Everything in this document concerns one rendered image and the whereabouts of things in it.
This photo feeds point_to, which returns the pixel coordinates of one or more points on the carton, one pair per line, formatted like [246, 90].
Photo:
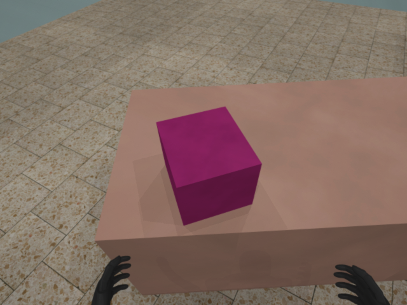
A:
[211, 166]

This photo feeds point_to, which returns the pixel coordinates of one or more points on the robot right hand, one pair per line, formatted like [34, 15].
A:
[368, 292]

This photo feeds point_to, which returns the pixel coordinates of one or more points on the pedestal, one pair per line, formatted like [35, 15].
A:
[332, 189]

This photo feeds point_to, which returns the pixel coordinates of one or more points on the robot left hand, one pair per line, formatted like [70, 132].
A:
[104, 290]

